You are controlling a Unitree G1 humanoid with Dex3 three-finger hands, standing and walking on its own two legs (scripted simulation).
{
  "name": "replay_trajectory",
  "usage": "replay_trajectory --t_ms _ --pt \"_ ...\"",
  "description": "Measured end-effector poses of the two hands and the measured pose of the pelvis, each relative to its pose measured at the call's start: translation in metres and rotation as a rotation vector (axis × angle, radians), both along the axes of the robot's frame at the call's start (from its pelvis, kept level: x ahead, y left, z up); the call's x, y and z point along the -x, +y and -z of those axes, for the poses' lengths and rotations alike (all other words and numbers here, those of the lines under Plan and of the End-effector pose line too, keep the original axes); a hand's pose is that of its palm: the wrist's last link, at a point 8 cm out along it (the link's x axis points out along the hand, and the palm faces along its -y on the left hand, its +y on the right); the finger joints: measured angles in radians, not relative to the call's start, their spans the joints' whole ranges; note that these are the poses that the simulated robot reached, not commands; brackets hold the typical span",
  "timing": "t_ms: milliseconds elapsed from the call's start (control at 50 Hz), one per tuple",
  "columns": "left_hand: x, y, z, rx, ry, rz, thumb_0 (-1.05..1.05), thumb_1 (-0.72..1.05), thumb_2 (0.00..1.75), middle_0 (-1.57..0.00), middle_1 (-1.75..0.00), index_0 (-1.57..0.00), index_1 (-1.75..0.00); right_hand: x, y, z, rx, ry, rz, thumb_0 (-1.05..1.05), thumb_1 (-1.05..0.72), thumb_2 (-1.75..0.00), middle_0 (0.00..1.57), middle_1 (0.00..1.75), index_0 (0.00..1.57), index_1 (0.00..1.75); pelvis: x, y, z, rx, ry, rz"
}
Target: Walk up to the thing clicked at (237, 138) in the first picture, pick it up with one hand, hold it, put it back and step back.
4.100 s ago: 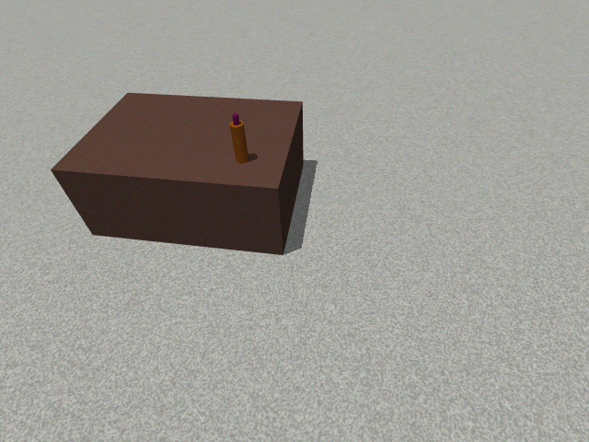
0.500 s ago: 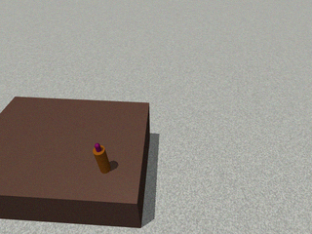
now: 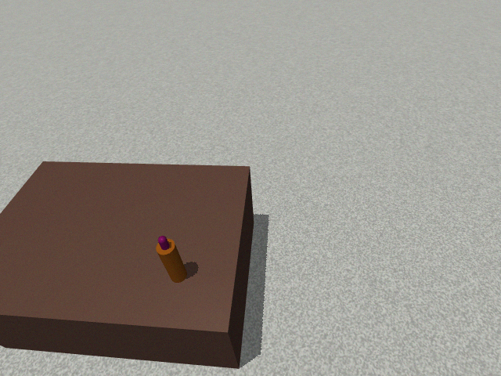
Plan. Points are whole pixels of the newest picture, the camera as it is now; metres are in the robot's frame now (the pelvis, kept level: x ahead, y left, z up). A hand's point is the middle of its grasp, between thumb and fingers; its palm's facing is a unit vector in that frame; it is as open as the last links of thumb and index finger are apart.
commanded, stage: walk up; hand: left
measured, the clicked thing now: (170, 258) +0.50 +0.28 -0.29
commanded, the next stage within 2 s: stand in 0.88 s
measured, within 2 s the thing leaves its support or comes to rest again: neither
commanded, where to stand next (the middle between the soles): +0.04 +0.01 m, yaw +0 degrees
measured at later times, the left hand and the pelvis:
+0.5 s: hand out of the picture +0.10 +0.25 -0.15, palm faces +0.01 -0.95 -0.32, open 7.4 cm; pelvis +0.00 +0.00 +0.00, yaw -1 degrees
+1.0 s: hand out of the picture +0.08 +0.25 -0.16, palm faces +0.00 -0.95 -0.32, open 7.4 cm; pelvis +0.01 +0.00 +0.00, yaw -1 degrees
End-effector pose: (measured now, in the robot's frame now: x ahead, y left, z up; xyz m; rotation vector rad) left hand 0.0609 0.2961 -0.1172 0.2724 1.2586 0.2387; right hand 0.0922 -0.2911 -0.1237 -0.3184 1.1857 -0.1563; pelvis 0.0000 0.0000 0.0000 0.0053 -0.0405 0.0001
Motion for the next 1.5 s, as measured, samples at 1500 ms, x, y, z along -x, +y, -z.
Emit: replay_trajectory --t_ms 1500 --pt "-0.024 0.005 -0.005 -0.022 -0.039 0.054 0.01 0.91 0.89 -0.21 -0.3 -0.2 -0.3 0.022 -0.003 0.0 0.005 0.061 0.033 0.01 -0.9 -0.9 0.2 0.3 0.2 0.3 -0.011 0.002 -0.001 0.0 -0.002 -0.001"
